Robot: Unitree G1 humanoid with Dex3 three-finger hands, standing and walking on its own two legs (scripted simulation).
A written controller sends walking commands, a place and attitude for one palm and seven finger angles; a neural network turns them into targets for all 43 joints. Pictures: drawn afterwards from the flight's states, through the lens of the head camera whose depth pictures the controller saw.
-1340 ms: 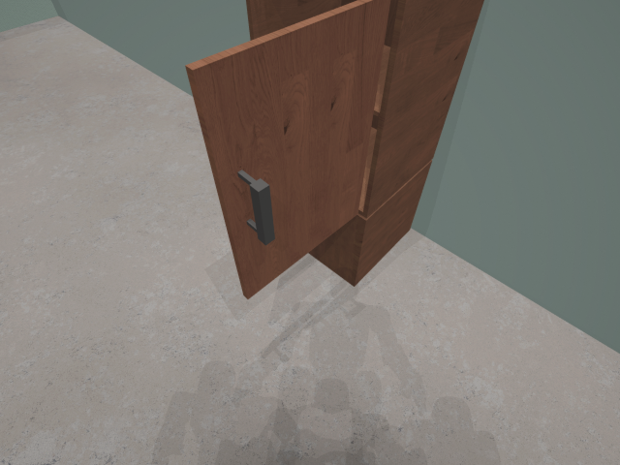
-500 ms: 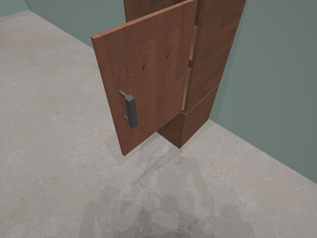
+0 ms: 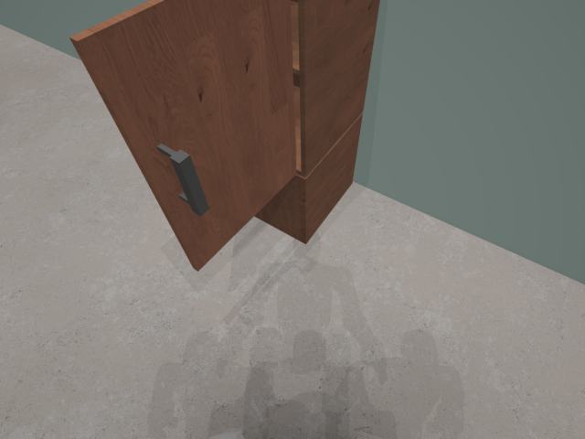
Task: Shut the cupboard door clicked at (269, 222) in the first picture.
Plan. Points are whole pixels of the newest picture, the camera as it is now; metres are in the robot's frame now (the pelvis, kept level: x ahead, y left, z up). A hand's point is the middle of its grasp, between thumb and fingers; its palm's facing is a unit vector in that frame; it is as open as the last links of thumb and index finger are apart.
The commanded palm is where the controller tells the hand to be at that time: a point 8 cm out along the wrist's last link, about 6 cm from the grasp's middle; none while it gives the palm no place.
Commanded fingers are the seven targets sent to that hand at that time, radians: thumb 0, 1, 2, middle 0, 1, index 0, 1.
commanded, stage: walk to a spot facing it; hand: left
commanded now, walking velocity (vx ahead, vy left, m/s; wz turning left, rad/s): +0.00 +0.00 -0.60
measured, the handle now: (182, 180) +0.52 +0.25 -0.01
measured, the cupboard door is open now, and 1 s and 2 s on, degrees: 87 87 87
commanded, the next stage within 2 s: none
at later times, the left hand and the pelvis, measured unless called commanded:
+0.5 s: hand out of the picture +0.10 +0.21 -0.16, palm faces -0.20 -0.95 -0.25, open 7.4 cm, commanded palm none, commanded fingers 0.00 0.90 0.90 -0.20 -0.30 -0.20 -0.30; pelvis -0.01 +0.01 +0.01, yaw -16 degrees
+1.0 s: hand (241, 412) +0.17 +0.11 -0.16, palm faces -0.57 -0.79 -0.21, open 7.4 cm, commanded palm none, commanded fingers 0.00 0.90 0.90 -0.20 -0.30 -0.20 -0.30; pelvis -0.02 +0.00 +0.00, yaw -35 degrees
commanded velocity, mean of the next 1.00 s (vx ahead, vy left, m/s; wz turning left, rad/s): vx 0.05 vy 0.00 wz -0.60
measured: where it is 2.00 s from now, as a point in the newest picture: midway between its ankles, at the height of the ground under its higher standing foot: outside the picture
